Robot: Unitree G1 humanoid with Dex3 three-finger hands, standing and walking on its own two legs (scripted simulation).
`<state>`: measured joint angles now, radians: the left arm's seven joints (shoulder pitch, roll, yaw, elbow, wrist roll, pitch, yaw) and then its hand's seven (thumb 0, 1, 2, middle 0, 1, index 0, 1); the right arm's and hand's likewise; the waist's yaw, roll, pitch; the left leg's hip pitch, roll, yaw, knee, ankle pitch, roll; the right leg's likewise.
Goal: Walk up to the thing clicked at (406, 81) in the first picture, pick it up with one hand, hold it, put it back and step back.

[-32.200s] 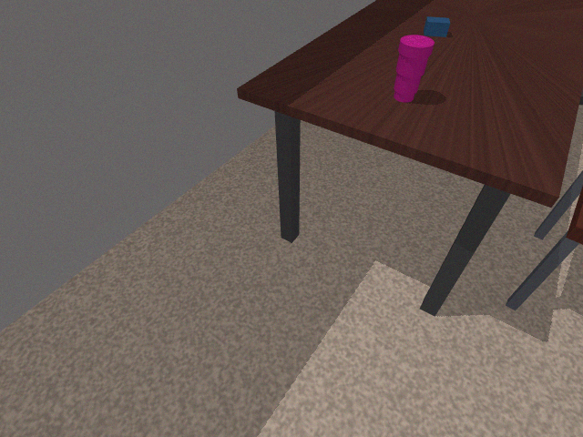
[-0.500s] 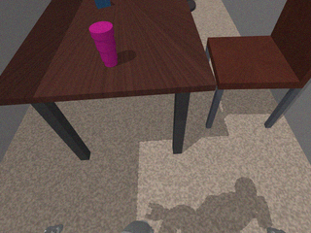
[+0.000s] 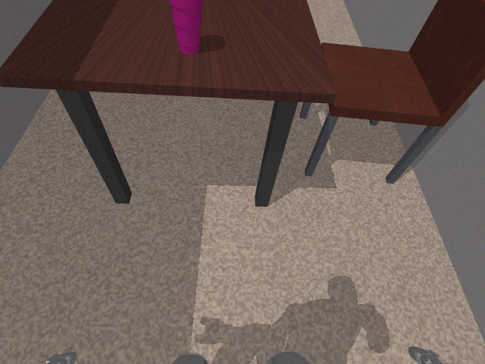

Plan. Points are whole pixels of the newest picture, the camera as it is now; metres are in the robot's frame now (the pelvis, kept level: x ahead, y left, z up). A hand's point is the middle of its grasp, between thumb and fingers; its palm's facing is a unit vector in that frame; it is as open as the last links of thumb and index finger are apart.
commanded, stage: step back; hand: left
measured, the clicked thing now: (187, 21) +0.91 +0.20 +0.06
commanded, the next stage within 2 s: stand in 1.72 s
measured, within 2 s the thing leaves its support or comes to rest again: neither
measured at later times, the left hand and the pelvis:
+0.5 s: hand out of the picture -0.05 +0.23 -0.15, palm faces +0.04 -0.91 -0.41, open 7.4 cm; pelvis -0.17 -0.05 -0.02, yaw +4 degrees
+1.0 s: hand out of the picture -0.25 +0.19 -0.14, palm faces +0.02 -0.91 -0.41, open 7.4 cm; pelvis -0.27 -0.08 -0.01, yaw +0 degrees
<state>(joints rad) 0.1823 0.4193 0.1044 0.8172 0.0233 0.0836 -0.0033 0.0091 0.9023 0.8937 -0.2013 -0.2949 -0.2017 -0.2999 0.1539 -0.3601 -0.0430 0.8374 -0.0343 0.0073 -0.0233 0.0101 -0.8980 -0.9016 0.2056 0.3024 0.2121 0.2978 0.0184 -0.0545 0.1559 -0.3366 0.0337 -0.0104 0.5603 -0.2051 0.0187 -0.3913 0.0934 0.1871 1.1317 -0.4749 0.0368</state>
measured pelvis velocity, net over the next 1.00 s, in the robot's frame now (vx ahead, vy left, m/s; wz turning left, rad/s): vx -0.27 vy -0.08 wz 0.00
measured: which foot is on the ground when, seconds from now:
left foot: down 0.00-0.18, up 0.20-0.48, down 0.50-0.84, up 0.86-1.00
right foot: up 0.00-0.12, down 0.14-0.52, up 0.54-0.78, down 0.80-1.00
